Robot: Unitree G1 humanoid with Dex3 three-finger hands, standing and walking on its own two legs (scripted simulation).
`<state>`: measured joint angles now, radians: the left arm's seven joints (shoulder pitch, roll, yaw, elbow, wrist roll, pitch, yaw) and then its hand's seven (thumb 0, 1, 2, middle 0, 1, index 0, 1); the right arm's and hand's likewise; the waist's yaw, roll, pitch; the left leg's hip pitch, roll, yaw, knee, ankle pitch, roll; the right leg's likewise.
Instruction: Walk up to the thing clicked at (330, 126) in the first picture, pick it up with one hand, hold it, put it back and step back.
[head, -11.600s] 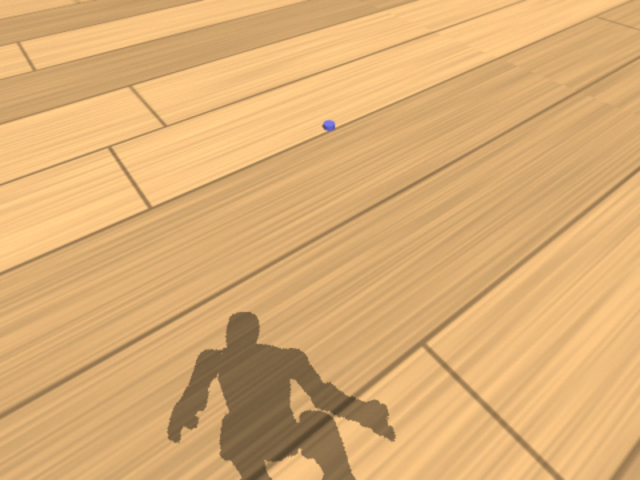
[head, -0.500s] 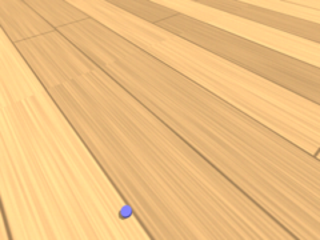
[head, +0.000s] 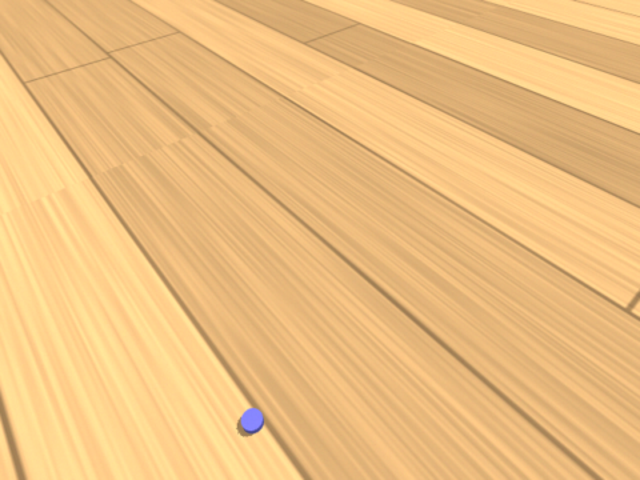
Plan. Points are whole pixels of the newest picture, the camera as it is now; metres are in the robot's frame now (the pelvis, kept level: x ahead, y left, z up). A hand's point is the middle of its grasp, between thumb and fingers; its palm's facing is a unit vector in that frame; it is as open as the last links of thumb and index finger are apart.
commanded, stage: stand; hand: left
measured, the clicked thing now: (252, 420) +0.45 +0.23 -0.77
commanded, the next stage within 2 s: walk up in 1.38 s
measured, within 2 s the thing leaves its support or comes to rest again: neither
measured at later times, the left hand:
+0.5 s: hand out of the picture +0.08 +0.26 -0.15, palm faces -0.03 -0.93 -0.36, open 7.3 cm
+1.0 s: hand out of the picture +0.07 +0.26 -0.15, palm faces -0.02 -0.93 -0.36, open 7.3 cm
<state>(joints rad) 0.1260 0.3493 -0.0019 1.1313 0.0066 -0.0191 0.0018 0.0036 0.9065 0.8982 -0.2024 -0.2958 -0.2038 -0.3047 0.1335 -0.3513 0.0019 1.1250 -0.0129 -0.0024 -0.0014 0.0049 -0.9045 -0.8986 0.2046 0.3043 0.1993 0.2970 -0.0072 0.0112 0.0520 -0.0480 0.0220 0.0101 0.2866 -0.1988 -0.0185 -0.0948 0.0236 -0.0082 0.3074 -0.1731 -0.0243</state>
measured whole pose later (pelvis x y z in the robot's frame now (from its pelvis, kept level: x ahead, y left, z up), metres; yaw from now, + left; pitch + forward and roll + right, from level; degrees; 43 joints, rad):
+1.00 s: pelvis +0.00 +0.01 +0.00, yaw +0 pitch -2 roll +0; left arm 0.12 0.35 0.00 1.13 0.01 -0.02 0.00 0.00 0.91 0.90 -0.20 -0.30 -0.20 -0.30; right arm 0.13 -0.35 0.00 1.12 -0.01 0.00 0.00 0.00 -0.90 -0.90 0.20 0.30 0.20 0.30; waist -0.01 0.01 0.05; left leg -0.04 0.01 0.01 0.28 -0.20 -0.01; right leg -0.09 0.01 -0.01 0.31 -0.18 -0.02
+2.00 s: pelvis -0.11 +0.06 -0.01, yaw -2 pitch -1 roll -2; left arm 0.11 0.41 0.08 0.87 0.02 0.09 0.02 0.00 0.91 0.90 -0.20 -0.30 -0.20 -0.30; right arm 0.17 -0.33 -0.05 0.92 -0.03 0.03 -0.03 0.01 -0.90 -0.90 0.21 0.31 0.20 0.30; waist -0.01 -0.05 0.21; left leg -0.27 0.02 0.01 0.56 -0.27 0.03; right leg -0.41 0.11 0.16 1.16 -0.51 0.03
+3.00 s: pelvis -0.33 +0.00 -0.02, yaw -1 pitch -3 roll +0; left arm 0.25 0.35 0.06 0.95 0.04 -0.02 -0.01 0.01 0.90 0.90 -0.20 -0.30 -0.21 -0.31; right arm 0.21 -0.41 -0.06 0.94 -0.01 0.03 0.00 0.01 -0.90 -0.90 0.20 0.30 0.20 0.30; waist 0.02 0.05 0.08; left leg -0.33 -0.02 -0.10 0.81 -0.50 0.00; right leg -0.19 0.00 0.02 0.61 -0.36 0.00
